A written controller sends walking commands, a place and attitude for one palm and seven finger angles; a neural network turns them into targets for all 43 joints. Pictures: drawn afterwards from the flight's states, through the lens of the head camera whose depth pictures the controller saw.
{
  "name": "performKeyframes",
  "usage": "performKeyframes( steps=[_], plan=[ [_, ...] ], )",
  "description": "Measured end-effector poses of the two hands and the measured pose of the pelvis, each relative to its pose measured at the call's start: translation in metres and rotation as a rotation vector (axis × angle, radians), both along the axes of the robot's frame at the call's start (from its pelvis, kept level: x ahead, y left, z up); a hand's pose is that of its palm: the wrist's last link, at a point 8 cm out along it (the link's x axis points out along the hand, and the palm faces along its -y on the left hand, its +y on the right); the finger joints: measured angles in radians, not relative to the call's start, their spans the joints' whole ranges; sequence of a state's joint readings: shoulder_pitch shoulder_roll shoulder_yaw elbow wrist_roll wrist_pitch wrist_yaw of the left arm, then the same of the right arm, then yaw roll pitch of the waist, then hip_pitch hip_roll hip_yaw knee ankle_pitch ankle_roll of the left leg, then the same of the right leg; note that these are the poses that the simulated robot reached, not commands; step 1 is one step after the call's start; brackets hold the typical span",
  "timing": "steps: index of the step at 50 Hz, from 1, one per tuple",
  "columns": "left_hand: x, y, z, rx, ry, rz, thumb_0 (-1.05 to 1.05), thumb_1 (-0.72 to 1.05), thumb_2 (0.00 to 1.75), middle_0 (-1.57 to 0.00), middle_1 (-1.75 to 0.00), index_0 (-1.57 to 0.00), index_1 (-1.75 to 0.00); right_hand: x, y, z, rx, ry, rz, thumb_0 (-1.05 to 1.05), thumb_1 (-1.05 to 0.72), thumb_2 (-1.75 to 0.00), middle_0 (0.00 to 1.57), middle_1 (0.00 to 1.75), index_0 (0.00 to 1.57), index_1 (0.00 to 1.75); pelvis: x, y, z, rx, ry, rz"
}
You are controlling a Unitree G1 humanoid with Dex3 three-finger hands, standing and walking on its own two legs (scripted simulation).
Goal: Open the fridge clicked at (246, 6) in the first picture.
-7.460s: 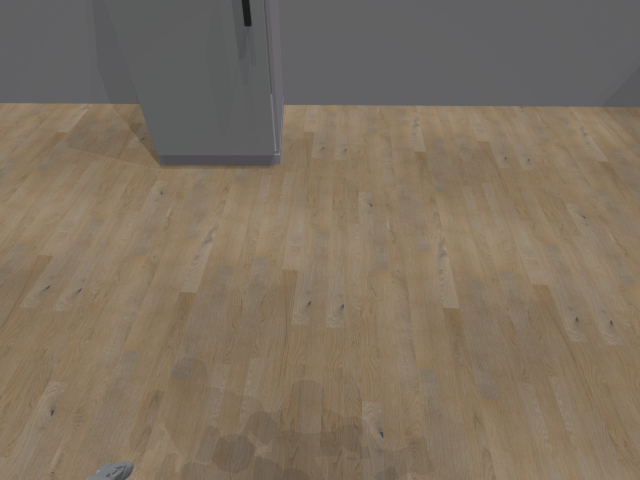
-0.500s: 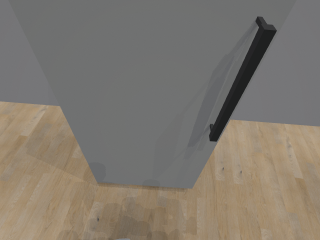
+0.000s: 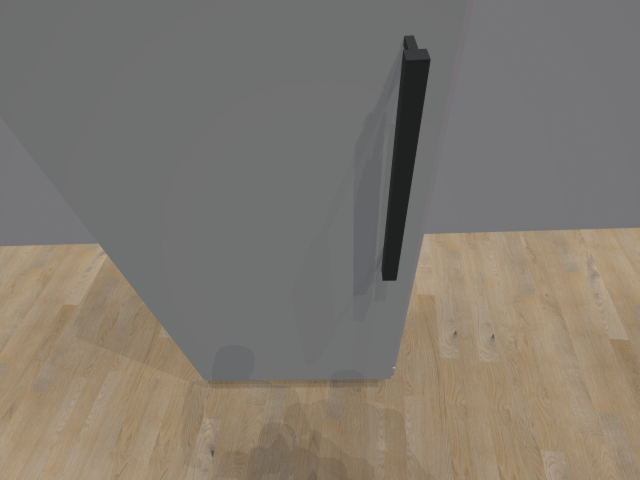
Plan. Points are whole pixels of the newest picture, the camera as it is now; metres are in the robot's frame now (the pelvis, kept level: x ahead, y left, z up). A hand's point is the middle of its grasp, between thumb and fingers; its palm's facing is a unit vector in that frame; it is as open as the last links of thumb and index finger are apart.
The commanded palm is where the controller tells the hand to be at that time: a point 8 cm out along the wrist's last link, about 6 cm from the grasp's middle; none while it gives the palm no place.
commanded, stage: come to a stop and stand still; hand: right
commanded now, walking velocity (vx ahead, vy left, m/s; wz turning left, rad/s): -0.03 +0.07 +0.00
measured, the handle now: (397, 184) +0.47 -0.09 +0.11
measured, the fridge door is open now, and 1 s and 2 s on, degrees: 0 0 0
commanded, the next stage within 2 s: look again from close up in 0.84 s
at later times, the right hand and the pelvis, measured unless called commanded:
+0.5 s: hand out of the picture +0.00 -0.13 -0.19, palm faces +0.00 +0.98 -0.22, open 7.3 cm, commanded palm none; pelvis -0.03 +0.05 -0.02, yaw +0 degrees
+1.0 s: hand out of the picture -0.07 -0.13 -0.19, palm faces +0.04 +0.98 -0.18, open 7.4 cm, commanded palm none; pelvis -0.05 +0.04 -0.01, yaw -1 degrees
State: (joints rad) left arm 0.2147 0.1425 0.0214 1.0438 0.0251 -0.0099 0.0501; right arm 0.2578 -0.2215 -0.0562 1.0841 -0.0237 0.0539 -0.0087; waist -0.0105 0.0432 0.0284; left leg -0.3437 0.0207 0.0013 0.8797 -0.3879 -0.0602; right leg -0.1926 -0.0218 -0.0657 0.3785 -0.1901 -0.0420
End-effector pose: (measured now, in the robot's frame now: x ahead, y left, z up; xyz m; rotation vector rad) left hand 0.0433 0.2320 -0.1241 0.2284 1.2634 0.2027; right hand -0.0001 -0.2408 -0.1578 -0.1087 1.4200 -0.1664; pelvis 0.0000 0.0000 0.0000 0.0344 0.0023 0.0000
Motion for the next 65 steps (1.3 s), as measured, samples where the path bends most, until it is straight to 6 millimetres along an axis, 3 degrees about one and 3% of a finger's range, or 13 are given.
performKeyframes(
  steps=[7,12,16,23,33,45,65],
  plan=[
    [-0.033,0.015,-0.010,-0.024,0.062,0.048,0.00,0.91,0.90,-0.21,-0.30,-0.20,-0.30,0.001,0.017,0.003,-0.012,0.014,0.041,0.00,-0.91,-0.90,0.20,0.29,0.20,0.30,-0.009,0.013,-0.002,0.000,0.004,0.007],
    [-0.053,0.034,-0.031,-0.046,0.063,0.066,0.01,0.91,0.90,-0.21,-0.30,-0.20,-0.30,0.005,0.034,-0.010,-0.042,-0.056,0.109,0.00,-0.90,-0.90,0.20,0.29,0.20,0.30,-0.020,0.028,-0.021,-0.033,-0.008,0.025],
    [-0.063,0.038,-0.036,-0.070,0.043,0.067,0.01,0.91,0.90,-0.20,-0.30,-0.20,-0.30,0.008,0.050,-0.006,-0.036,-0.106,0.110,0.00,-0.90,-0.90,0.20,0.29,0.20,0.30,-0.026,0.036,-0.021,-0.024,-0.035,0.007],
    [-0.073,0.036,-0.040,-0.112,0.037,0.049,0.01,0.91,0.90,-0.20,-0.30,-0.20,-0.30,-0.001,0.059,0.001,-0.048,-0.152,0.091,0.00,-0.92,-0.90,0.20,0.29,0.20,0.30,-0.032,0.046,-0.020,-0.029,-0.046,-0.003],
    [-0.084,0.033,-0.037,-0.119,0.065,0.026,0.01,0.91,0.90,-0.20,-0.30,-0.20,-0.30,-0.031,0.062,0.003,-0.039,-0.112,0.049,0.00,-0.91,-0.90,0.20,0.29,0.20,0.30,-0.038,0.048,-0.015,-0.030,-0.050,-0.009],
    [-0.081,0.032,-0.029,-0.091,0.066,0.009,0.01,0.91,0.90,-0.20,-0.30,-0.20,-0.30,-0.069,0.063,-0.002,-0.008,-0.030,0.016,0.00,-0.90,-0.90,0.20,0.29,0.20,0.30,-0.044,0.042,-0.012,-0.024,-0.053,-0.013],
    [-0.092,0.017,-0.027,-0.089,0.088,0.006,0.01,0.91,0.90,-0.20,-0.30,-0.20,-0.30,-0.081,0.045,-0.001,-0.009,-0.014,0.014,0.00,-0.90,-0.90,0.20,0.29,0.20,0.30,-0.053,0.026,-0.010,-0.023,-0.045,-0.018]
  ],
)
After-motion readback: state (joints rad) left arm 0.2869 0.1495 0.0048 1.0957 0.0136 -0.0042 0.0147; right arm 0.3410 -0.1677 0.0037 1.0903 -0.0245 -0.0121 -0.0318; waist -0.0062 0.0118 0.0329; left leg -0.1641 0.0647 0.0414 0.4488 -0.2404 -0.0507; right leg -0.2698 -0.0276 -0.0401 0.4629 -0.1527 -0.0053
